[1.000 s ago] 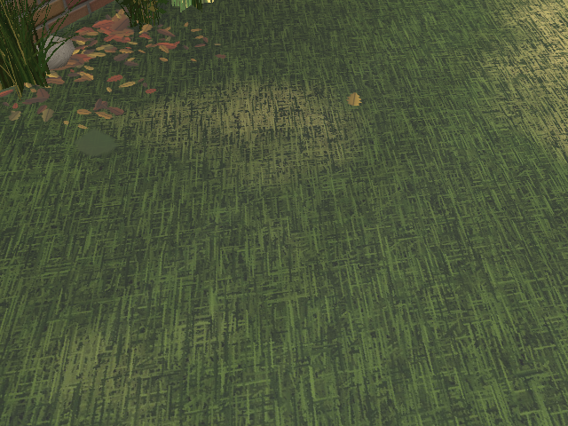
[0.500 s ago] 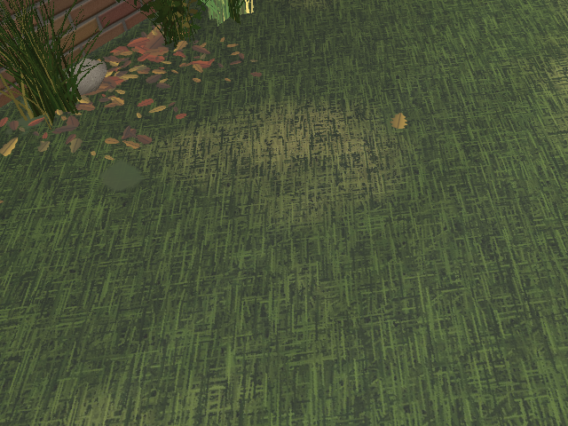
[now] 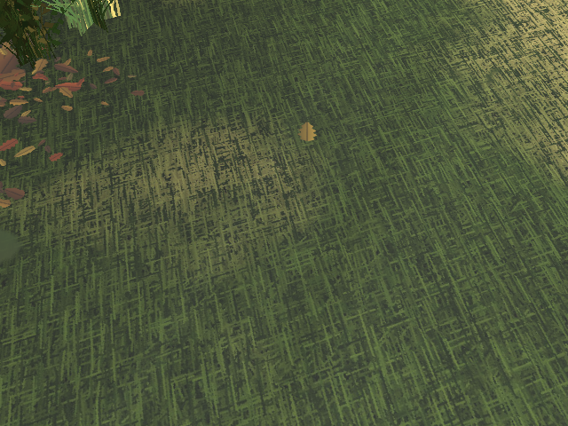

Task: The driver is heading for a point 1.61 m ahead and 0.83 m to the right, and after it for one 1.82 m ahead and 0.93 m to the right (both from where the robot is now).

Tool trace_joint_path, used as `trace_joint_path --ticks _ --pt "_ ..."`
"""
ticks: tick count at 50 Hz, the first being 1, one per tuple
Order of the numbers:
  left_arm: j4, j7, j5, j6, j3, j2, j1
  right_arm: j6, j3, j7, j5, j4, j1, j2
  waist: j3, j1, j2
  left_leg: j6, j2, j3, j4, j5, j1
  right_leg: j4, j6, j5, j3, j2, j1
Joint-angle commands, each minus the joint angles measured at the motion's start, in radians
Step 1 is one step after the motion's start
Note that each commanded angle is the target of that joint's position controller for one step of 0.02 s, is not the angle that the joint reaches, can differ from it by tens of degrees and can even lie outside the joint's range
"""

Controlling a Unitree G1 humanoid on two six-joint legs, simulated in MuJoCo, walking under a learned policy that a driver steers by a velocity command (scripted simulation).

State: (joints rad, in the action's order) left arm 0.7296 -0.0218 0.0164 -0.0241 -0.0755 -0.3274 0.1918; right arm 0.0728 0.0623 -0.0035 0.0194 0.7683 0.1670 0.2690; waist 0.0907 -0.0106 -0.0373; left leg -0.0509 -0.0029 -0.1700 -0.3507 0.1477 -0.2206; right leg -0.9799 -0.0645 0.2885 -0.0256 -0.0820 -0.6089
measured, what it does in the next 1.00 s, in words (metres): steps on the spot, turning right: right foot, then left foot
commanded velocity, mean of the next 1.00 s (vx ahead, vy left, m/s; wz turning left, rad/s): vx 0.03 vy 0.00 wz -0.57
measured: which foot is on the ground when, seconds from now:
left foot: down 0.00-0.20, up 0.22-0.62, down 0.64-1.00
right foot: up 0.00-0.18, down 0.20-0.64, up 0.66-1.00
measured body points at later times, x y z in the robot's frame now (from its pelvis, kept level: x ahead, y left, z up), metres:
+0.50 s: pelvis +0.08 -0.04 +0.00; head +0.13 -0.07 +0.44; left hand +0.31 +0.20 -0.08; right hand +0.18 -0.35 -0.12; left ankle +0.14 +0.12 -0.70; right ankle +0.12 -0.14 -0.74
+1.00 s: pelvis +0.09 -0.02 +0.00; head +0.12 -0.04 +0.44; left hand +0.38 +0.12 -0.09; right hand +0.03 -0.33 -0.11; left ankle +0.15 +0.11 -0.74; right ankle +0.02 -0.13 -0.72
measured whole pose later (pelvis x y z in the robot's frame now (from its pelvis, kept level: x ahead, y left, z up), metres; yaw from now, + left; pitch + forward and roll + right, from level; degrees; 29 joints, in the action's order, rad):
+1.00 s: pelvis +0.09 -0.02 +0.00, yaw -35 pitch +1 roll +0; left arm 0.57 0.01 0.02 -0.08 -0.08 -0.31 0.17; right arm -0.02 0.07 0.02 -0.01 0.75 0.14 0.30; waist 0.07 -0.02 0.00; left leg 0.03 0.09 -0.12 -0.46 0.26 -0.21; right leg -0.73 -0.06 0.37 0.01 -0.03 -0.37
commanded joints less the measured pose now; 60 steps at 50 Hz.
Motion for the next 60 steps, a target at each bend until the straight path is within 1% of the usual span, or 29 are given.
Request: trace_joint_path --ticks 1,8,9,10,11,12,13,14,15,18,24,28,31,32,33,34,35,38,41,44,48,51,52,53,54,55,57,58,60 --pt "-0.058 0.017 -0.005 -0.004 -0.005 -0.027 0.079 0.002 0.037 0.020 -0.008 -0.069 -0.101 0.152 -0.149 0.035 0.126 -0.177 0.273 0.056 0.122 -0.457 0.010 0.121 0.009 -0.157 0.006 -0.029 0.159" --pt "-0.151 0.051 -0.008 -0.027 -0.033 -0.072 -0.007 -0.050 0.056 0.015 -0.054 -0.037 -0.086 0.201 -0.127 0.027 0.125 -0.105 0.325 0.044 -0.059 -0.333 0.130 0.369 0.086 -0.076 0.077 0.021 0.203" --pt "-0.147 0.047 -0.011 -0.026 -0.043 -0.086 0.026 -0.054 0.054 0.015 -0.059 -0.028 -0.073 0.185 -0.141 0.045 0.101 -0.064 0.292 0.015 -0.152 -0.327 0.113 0.457 0.112 -0.157 0.090 0.051 0.285" --pt "-0.139 0.030 -0.014 -0.021 -0.071 -0.161 0.091 -0.054 0.049 0.012 -0.041 -0.009 -0.004 0.158 -0.188 0.056 -0.020 0.007 0.212 -0.034 -0.340 -0.244 0.045 0.532 0.159 -0.489 0.005 0.029 0.437" --pt "-0.158 0.007 -0.023 -0.018 -0.095 -0.283 0.119 -0.049 0.029 0.008 0.007 -0.049 0.000 0.108 -0.220 0.027 -0.298 0.105 0.062 -0.071 -0.671 0.340 -0.275 0.520 0.319 -0.944 -0.352 -0.215 0.655" --pt "-0.179 0.019 -0.045 0.003 -0.076 -0.247 0.124 -0.051 0.024 0.008 0.005 -0.065 -0.038 0.114 -0.357 0.065 -0.243 0.124 -0.025 0.154 -0.880 0.586 -0.392 0.572 0.481 -0.832 -0.560 -0.320 0.692" --pt "-0.180 0.031 -0.035 0.022 -0.064 -0.204 0.102 -0.057 0.035 0.007 -0.023 -0.066 -0.087 0.155 -0.333 0.081 -0.117 0.111 0.005 0.226 -0.941 0.536 -0.426 0.593 0.453 -0.758 -0.471 -0.279 0.668" --pt "-0.174 0.028 -0.018 0.033 -0.058 -0.177 0.063 -0.060 0.035 0.013 -0.032 -0.069 -0.099 0.146 -0.278 0.054 -0.071 0.095 0.027 0.239 -0.915 0.456 -0.447 0.588 0.393 -0.653 -0.392 -0.225 0.623" --pt "-0.176 0.023 -0.004 0.032 -0.051 -0.151 0.024 -0.063 0.037 0.023 -0.021 -0.058 -0.103 0.147 -0.241 0.038 -0.020 0.093 0.045 0.245 -0.855 0.389 -0.450 0.598 0.347 -0.564 -0.351 -0.189 0.577" --pt "-0.200 0.002 -0.017 0.015 -0.044 -0.142 -0.037 -0.072 0.037 0.028 -0.018 -0.051 -0.085 0.137 -0.229 -0.004 -0.062 0.110 0.022 0.235 -0.727 0.283 -0.334 0.624 0.315 -0.520 -0.298 -0.126 0.464" --pt "-0.209 -0.012 -0.012 -0.001 -0.058 -0.166 -0.033 -0.076 0.024 0.025 -0.025 -0.045 -0.095 0.112 -0.228 0.020 -0.097 0.133 -0.016 0.249 -0.456 0.217 -0.218 0.631 0.301 -0.294 -0.342 -0.088 0.404" --pt "-0.216 -0.003 -0.011 -0.011 -0.057 -0.159 -0.044 -0.064 0.031 0.010 -0.029 -0.050 -0.088 0.128 -0.204 0.028 -0.130 0.111 -0.032 0.255 -0.326 0.219 -0.163 0.624 0.282 -0.188 -0.433 -0.075 0.390" --pt "-0.223 -0.006 0.006 -0.022 -0.052 -0.147 -0.070 -0.050 0.042 -0.002 -0.026 -0.028 -0.006 0.133 -0.199 -0.019 -0.121 0.066 -0.026 0.231 -0.061 0.068 -0.009 0.561 0.223 -0.158 -0.438 -0.022 0.339" --pt "-0.224 -0.008 0.004 -0.023 -0.043 -0.114 -0.044 -0.051 0.058 0.002 -0.012 -0.024 0.030 0.191 -0.208 -0.013 -0.035 0.016 0.109 0.335 0.006 0.041 0.095 0.460 0.169 -0.029 -0.378 0.036 0.244" --pt "-0.246 -0.007 0.003 -0.018 -0.034 -0.074 -0.020 -0.062 0.075 0.010 0.006 -0.028 0.007 0.283 -0.160 0.037 0.249 -0.114 0.314 0.575 0.065 -0.065 0.133 0.256 0.104 0.235 -0.158 0.206 0.034" --pt "-0.245 -0.006 -0.012 -0.005 -0.057 -0.151 -0.021 -0.057 0.068 0.010 0.031 -0.050 -0.017 0.247 -0.144 0.015 0.297 -0.233 0.430 0.697 0.091 -0.139 0.047 0.003 0.054 0.339 -0.121 0.182 0.000" --pt "-0.220 -0.002 -0.007 -0.005 -0.075 -0.195 0.005 -0.053 0.050 0.020 0.024 -0.077 -0.082 0.192 -0.132 0.040 0.216 -0.219 0.389 0.608 0.072 -0.160 0.027 -0.121 0.039 0.273 -0.144 0.151 0.012" --pt "-0.179 -0.001 -0.004 -0.028 -0.066 -0.133 0.041 -0.058 0.033 0.037 -0.017 -0.087 -0.126 0.139 -0.098 0.042 0.169 -0.140 0.262 0.389 0.033 -0.195 0.069 -0.242 -0.008 0.135 -0.103 0.130 -0.034" --pt "-0.219 0.007 0.011 -0.028 -0.044 -0.087 -0.043 -0.075 0.039 0.047 -0.008 -0.076 -0.049 0.158 -0.105 -0.016 0.191 -0.159 0.251 0.308 0.035 -0.251 0.163 -0.119 -0.034 0.094 -0.034 0.097 -0.058" --pt "-0.245 0.017 0.003 -0.028 -0.028 -0.064 -0.081 -0.086 0.054 0.042 -0.010 -0.074 -0.025 0.200 -0.138 -0.044 0.216 -0.168 0.282 0.269 0.022 -0.290 0.203 0.048 -0.037 0.119 0.004 0.058 0.024" --pt "-0.247 0.030 0.005 -0.036 -0.032 -0.083 -0.058 -0.088 0.068 0.022 -0.028 -0.075 -0.035 0.238 -0.150 -0.037 0.237 -0.156 0.309 0.219 -0.002 -0.329 0.156 0.240 -0.004 0.104 0.073 0.064 0.184" --pt "-0.221 0.035 0.004 -0.043 -0.045 -0.087 0.023 -0.081 0.067 0.016 -0.057 -0.067 -0.055 0.228 -0.158 0.022 0.207 -0.087 0.296 0.162 -0.114 -0.275 0.105 0.511 0.065 -0.076 0.107 0.095 0.357" --pt "-0.209 0.026 0.002 -0.042 -0.059 -0.120 0.064 -0.075 0.057 0.011 -0.052 -0.043 0.003 0.187 -0.178 0.031 0.120 -0.018 0.254 0.100 -0.229 -0.165 0.014 0.600 0.104 -0.217 0.052 0.088 0.500" --pt "-0.222 0.010 0.001 -0.037 -0.083 -0.224 0.096 -0.073 0.033 0.007 -0.002 -0.065 0.012 0.117 -0.202 0.017 -0.156 0.081 0.145 0.017 -0.514 0.237 -0.252 0.619 0.191 -0.581 -0.268 -0.142 0.697" --pt "-0.246 0.015 -0.034 -0.015 -0.076 -0.260 0.071 -0.070 0.028 0.015 0.007 -0.112 -0.056 0.116 -0.225 0.037 -0.265 0.129 0.027 0.107 -0.738 0.543 -0.427 0.599 0.410 -0.761 -0.483 -0.339 0.644" --pt "-0.236 0.024 -0.044 0.007 -0.060 -0.195 0.084 -0.074 0.044 0.023 -0.012 -0.110 -0.101 0.171 -0.251 0.086 -0.144 0.129 0.053 0.198 -0.844 0.524 -0.420 0.622 0.430 -0.675 -0.420 -0.303 0.607" --pt "-0.212 0.018 -0.028 0.023 -0.040 -0.140 -0.006 -0.083 0.050 0.032 -0.025 -0.079 -0.074 0.170 -0.185 0.028 -0.079 0.117 0.081 0.220 -0.813 0.373 -0.404 0.622 0.310 -0.501 -0.262 -0.175 0.545" --pt "-0.211 0.013 -0.015 0.022 -0.028 -0.119 -0.041 -0.088 0.051 0.035 -0.017 -0.070 -0.062 0.175 -0.168 0.016 -0.092 0.126 0.078 0.215 -0.794 0.312 -0.386 0.622 0.289 -0.521 -0.230 -0.152 0.520" --pt "-0.207 0.004 -0.024 0.022 -0.013 -0.098 -0.062 -0.090 0.047 0.030 -0.019 -0.054 -0.023 0.158 -0.186 -0.006 -0.103 0.141 0.058 0.202 -0.784 0.230 -0.304 0.631 0.289 -0.561 -0.187 -0.124 0.479"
